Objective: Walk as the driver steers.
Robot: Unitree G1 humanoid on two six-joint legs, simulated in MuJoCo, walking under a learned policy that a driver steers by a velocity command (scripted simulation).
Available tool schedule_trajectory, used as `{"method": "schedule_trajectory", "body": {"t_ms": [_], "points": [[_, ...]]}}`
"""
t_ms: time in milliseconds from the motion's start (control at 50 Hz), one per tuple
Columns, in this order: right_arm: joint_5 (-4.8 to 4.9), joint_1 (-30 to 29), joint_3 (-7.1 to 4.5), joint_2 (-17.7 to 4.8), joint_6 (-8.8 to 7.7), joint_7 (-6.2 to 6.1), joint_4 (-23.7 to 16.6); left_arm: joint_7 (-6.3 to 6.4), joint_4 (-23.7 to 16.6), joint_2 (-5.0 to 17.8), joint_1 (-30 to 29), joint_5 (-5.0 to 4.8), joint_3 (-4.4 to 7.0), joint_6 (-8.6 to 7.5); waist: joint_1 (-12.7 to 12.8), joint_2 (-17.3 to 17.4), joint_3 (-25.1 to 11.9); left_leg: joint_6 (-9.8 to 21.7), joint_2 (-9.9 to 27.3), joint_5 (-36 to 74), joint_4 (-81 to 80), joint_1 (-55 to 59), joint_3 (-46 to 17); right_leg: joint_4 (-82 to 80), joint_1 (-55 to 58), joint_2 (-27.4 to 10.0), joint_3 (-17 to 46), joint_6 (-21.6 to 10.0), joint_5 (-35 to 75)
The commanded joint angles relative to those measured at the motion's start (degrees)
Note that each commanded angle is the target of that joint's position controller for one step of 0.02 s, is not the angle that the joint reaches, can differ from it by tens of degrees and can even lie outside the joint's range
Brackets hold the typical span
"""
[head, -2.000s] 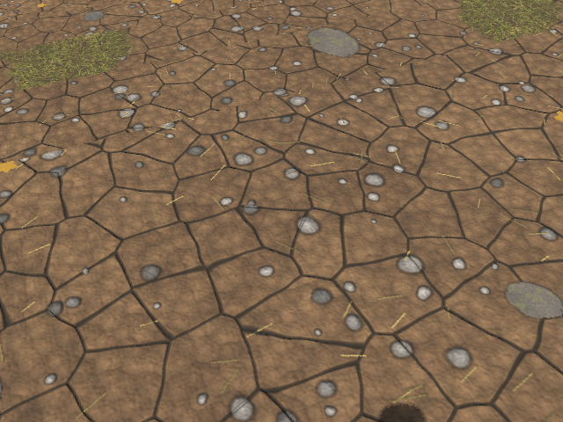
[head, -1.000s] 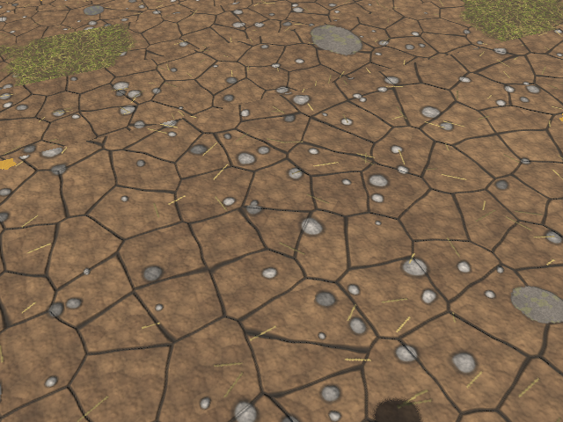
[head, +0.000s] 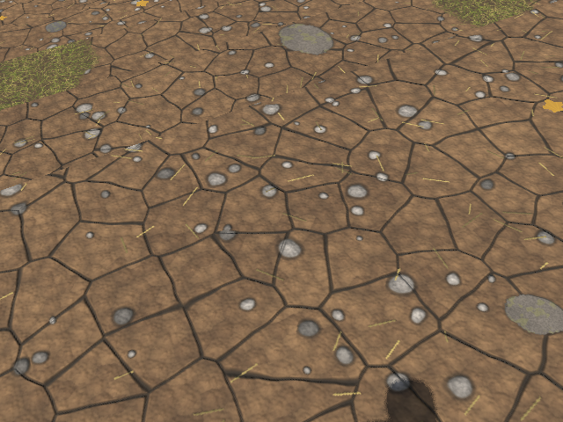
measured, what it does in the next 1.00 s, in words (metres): walks ahead, turning left: right foot, then left foot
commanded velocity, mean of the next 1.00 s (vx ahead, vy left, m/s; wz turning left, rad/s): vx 0.94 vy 0.00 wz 0.69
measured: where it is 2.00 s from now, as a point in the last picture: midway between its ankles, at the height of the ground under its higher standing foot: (102, 215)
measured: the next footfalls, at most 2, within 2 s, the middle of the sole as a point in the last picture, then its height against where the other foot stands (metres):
right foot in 0.02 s outside the picture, level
left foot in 0.52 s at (288, 403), level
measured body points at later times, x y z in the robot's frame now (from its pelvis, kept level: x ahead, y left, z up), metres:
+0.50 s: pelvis +0.37 -0.04 -0.02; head +0.40 -0.03 +0.43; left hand +0.23 +0.17 -0.16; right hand +0.60 -0.22 -0.13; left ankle +0.52 +0.02 -0.71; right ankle +0.12 -0.13 -0.71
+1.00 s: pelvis +0.82 +0.08 -0.02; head +0.86 +0.11 +0.43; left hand +0.85 +0.40 -0.09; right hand +1.03 -0.16 -0.13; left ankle +0.59 +0.02 -0.64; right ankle +0.99 +0.03 -0.73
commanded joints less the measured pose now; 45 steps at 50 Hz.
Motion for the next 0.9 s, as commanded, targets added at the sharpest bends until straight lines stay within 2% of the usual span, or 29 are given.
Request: {"method": "schedule_trajectory", "body": {"t_ms": [20, 40, 60, 80, 100, 120, 160, 240, 320, 380, 400, 440, 460, 480, 500, 520, 540, 560, 580, 600, 620, 640, 660, 700, 740, 800, 840, 880, 900], "points": [[-0.23, -5.17, -0.95, -7.64, -1.41, 0.65, -3.56, 0.8, 1.5, 4.87, 15.38, -0.22, 2.38, -1.25, 11.98, -0.56, 3.34, 9.73, 9.95, 29.17, 13.99, -22.72, -1.3, -3.98, 27.0, 5.62, -4.74, -2.33, -1.23], [-0.6, -6.54, -0.5, -7.07, -1.42, 0.89, -4.52, 1.86, 4.83, 10.03, 29.12, 0.69, 4.19, -2.04, 18.09, -8.68, -4.92, 7.7, 4.57, 28.61, 37.05, -33.28, 3.77, -7.5, 42.84, -1.79, 5.65, -3.95, -13.38], [0.78, -4.7, 1.03, 0.44, -2.09, 1.75, -7.99, 1.89, 5.83, 16.1, 34.28, 1.82, 4.9, -2.52, 14.99, -25.36, -9.98, 5.74, -4.87, -6.16, 58.59, -49.22, 1.52, -24.55, 49.21, -18.42, 42.71, -8.3, -46.48], [0.33, -10.53, 0.29, -2.92, -2.2, 2.07, -9.84, 1.71, 3.75, 10.15, 23.03, 1.52, 3.05, -2.03, 10.65, -15.25, -2.43, 7.58, -2.75, -0.33, 66.57, -54.53, -6.24, -29.31, 39.05, -18.23, 50.43, -6.77, -44.38], [0.7, -12.07, 0.03, -3.88, -2.0, 2.47, -10.84, 1.5, 1.58, 8.47, 15.86, 1.45, 2.41, -2.28, 7.02, -8.49, 0.98, 8.27, 1.47, 6.56, 67.57, -54.99, -5.79, -25.8, 33.05, -18.44, 40.08, -5.32, -35.73], [0.63, -11.52, 0.07, -3.63, -1.81, 2.85, -10.27, 1.17, 1.34, 7.08, 14.06, 0.93, 2.02, -2.88, 5.53, -3.85, 0.97, 8.03, 4.1, 10.46, 64.64, -51.22, -5.48, -26.8, 27.72, -16.37, 31.64, -4.42, -27.53], [-0.8, -10.11, 0.19, -1.5, -0.07, 3.57, -10.36, 1.56, 2.08, 4.3, 12.95, 0.48, 0.8, -3.79, 2.29, -6.34, 3.23, 6.34, 5.85, 11.93, 61.65, -47.84, -5.18, -29.29, 21.14, -13.0, 21.01, -1.77, -20.39], [-0.02, -16.77, 0.08, -0.99, 2.61, 4.35, -12.98, 2.04, 3.51, 3.47, 17.01, 0.05, 0.22, -5.04, 2.46, -4.18, 8.7, 4.96, 5.21, 19.08, 60.19, -54.35, -3.07, -31.87, 20.01, -9.97, 6.37, 2.31, -3.12], [0.68, -27.7, 0.46, -1.24, 2.65, 4.65, -17.13, 2.35, 4.01, 2.31, 21.09, 0.18, -0.57, -5.86, 4.69, -4.3, 11.56, 5.93, 3.06, 26.06, 48.95, -55.2, 3.7, -33.87, 21.76, -7.03, -4.72, 3.6, 16.25], [0.29, -32.78, 1.19, -0.67, 2.27, 4.88, -19.99, 3.72, 4.81, 2.86, 23.3, -0.3, -1.07, -5.84, 4.37, -4.02, 12.08, 7.36, 1.15, 25.8, 36.77, -51.9, 10.2, -32.33, 27.48, -6.63, -10.27, 4.83, 38.79], [0.31, -32.76, 1.28, -1.03, 2.25, 4.85, -20.42, 4.24, 4.52, 4.08, 23.0, -0.29, -1.05, -5.87, 3.59, -4.99, 10.67, 8.29, -0.79, 25.87, 32.94, -47.15, 12.46, -30.01, 28.69, -7.0, -11.61, 5.46, 51.97], [0.3, -29.24, 0.74, -3.49, 2.71, 4.73, -20.0, 6.04, 4.14, 7.91, 23.6, -0.14, -0.29, -5.32, 0.72, -8.58, 5.72, 9.98, -5.25, 23.95, 30.24, -39.52, 15.57, -20.78, 34.3, -8.87, -12.79, 6.26, 76.79], [0.43, -23.81, 0.1, -5.47, 3.08, 4.61, -18.89, 6.79, 3.4, 9.98, 22.39, 0.11, 0.37, -4.64, -2.65, -10.52, 2.4, 10.99, -6.92, 21.22, 29.79, -34.03, 15.6, -12.98, 35.77, -10.09, -12.61, 6.36, 84.61], [0.46, -14.42, -1.02, -8.16, 3.5, 4.34, -16.68, 7.02, 2.1, 11.81, 19.64, 0.5, 1.12, -3.84, -7.59, -11.73, -2.0, 12.32, -8.1, 17.6, 30.29, -25.12, 14.73, -1.25, 34.61, -11.22, -11.64, 5.71, 88.82], [0.45, -1.72, -2.67, -11.39, 3.89, 3.69, -13.04, 6.63, 0.22, 13.03, 15.23, 1.01, 1.77, -3.06, -13.32, -11.59, -6.86, 14.67, -7.7, 12.92, 28.47, -13.27, 11.04, 14.76, 29.89, -12.01, -9.69, 4.43, 85.55], [1.1, 4.63, -4.31, -13.1, 3.77, 2.9, -11.04, 5.43, -0.9, 12.88, 10.83, 0.62, 2.31, -2.44, -17.1, -6.49, -7.59, 18.15, -4.58, 12.28, 20.42, -3.1, 4.5, 38.97, 20.13, -6.38, -9.95, 3.04, 55.14], [1.61, -2.76, -4.6, -13.67, 4.08, 2.31, -10.78, 3.6, -4.45, 3.58, 6.4, 1.38, -0.02, -3.6, -9.22, 7.43, -1.35, 19.17, 1.22, 13.51, 24.7, 1.82, -8.0, 57.28, -3.64, 4.15, -5.44, 1.83, -9.2], [-0.36, -6.84, -4.71, -17.5, 4.22, 2.83, -12.85, 3.07, -11.73, 1.24, 8.43, -0.66, -0.99, -5.0, -2.41, 8.45, -8.67, 30.37, 9.84, 8.98, 15.83, 12.16, -35.9, 65.81, -21.42, 6.08, 6.71, 3.97, -13.12], [-0.87, -6.56, -4.42, -14.48, 4.24, 2.18, -13.4, 2.54, -12.92, 3.85, 6.51, 0.1, -1.51, -6.62, -3.05, 0.66, -7.72, 28.96, 14.13, -6.3, 3.45, 10.03, -45.88, 60.14, -25.61, 3.1, 11.35, 2.91, -9.66], [-1.09, -7.75, -3.64, -10.69, 3.84, 1.64, -13.15, 2.25, -12.3, 6.14, 6.44, 0.23, -1.16, -7.1, -0.41, -7.21, -1.01, 25.69, 13.42, -9.07, -0.5, 1.14, -42.96, 53.24, -24.08, 0.13, 11.41, 2.66, -6.5], [-1.01, -10.01, -3.26, -10.01, 3.22, 1.29, -13.41, 2.29, -12.19, 6.27, 5.82, 1.16, -1.17, -6.55, 2.68, -10.34, 2.66, 23.06, 11.02, -4.46, -1.26, -7.34, -38.06, 48.35, -20.34, -1.53, 10.9, 3.44, -5.79], [-0.54, -11.47, -2.96, -10.28, 2.24, 0.76, -14.26, 2.27, -11.97, 5.85, 6.75, 2.52, -1.5, -5.19, 4.92, -11.02, 4.31, 21.8, 8.34, 0.25, -1.22, -13.68, -33.41, 45.21, -16.97, -2.83, 10.89, 4.69, -5.74], [0.04, -12.15, -2.38, -9.52, 1.3, 0.45, -14.55, 1.99, -12.16, 5.49, 6.94, 3.25, -1.82, -3.62, 6.4, -11.3, 5.76, 21.0, 6.11, 2.1, -1.85, -19.83, -29.61, 41.8, -14.16, -4.33, 10.3, 6.04, -5.54], [0.8, -11.91, -2.29, -10.79, -0.29, 0.68, -15.23, 1.52, -15.1, 5.19, 1.7, 3.29, -2.49, -2.07, 6.1, -9.65, 8.38, 19.98, 1.96, 8.72, -3.71, -29.08, -23.87, 31.16, -10.07, -5.64, 7.38, 8.11, -2.64], [0.85, -9.94, -2.61, -11.56, -0.83, 0.95, -15.47, 1.05, -18.45, 4.91, -5.57, 2.23, -3.14, -1.94, 3.65, -6.72, 9.52, 17.96, -1.36, 19.36, -3.55, -32.04, -19.65, 18.36, -5.76, -4.84, 5.05, 8.69, 6.68], [1.37, -5.73, -3.57, -13.02, -0.53, 1.94, -15.22, 0.88, -21.14, 3.94, -10.88, 0.66, -3.9, -2.06, -1.03, -1.51, 6.27, 14.16, -2.52, 34.08, -0.96, -25.1, -18.28, 3.94, -0.32, -0.67, 2.89, 6.6, 18.57], [1.43, -5.15, -3.94, -13.74, -0.28, 2.02, -15.62, 1.27, -22.5, 5.11, -11.92, 0.22, -3.72, -2.27, -1.89, 0.89, 4.49, 12.56, -1.13, 40.69, 2.01, -18.37, -19.31, -2.08, 1.85, 1.05, 3.45, 5.36, 19.1], [1.26, -6.54, -4.34, -15.24, -0.34, 1.58, -16.46, 2.17, -21.54, 8.69, -6.39, 0.22, -2.34, -2.64, 1.04, 1.72, -0.58, 9.63, -0.76, 52.92, 11.0, -13.09, -20.33, -6.35, 10.96, 3.73, 4.64, 4.4, 15.47], [0.84, -8.41, -4.73, -17.25, -0.43, 1.61, -17.13, 2.88, -20.0, 11.82, 0.9, -0.14, -0.94, -2.95, 5.52, 2.29, -5.67, 8.34, -0.55, 56.52, 20.72, -12.23, -20.78, -5.79, 18.93, 4.0, 5.63, 3.87, 11.46]]}}
Velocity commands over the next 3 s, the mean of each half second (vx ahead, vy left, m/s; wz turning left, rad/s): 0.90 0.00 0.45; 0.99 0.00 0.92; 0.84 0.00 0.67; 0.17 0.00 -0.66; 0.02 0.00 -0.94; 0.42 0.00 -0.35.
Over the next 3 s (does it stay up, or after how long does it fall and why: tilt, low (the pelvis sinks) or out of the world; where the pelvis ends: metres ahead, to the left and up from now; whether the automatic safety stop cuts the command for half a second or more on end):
stays up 1.22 0.58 0.02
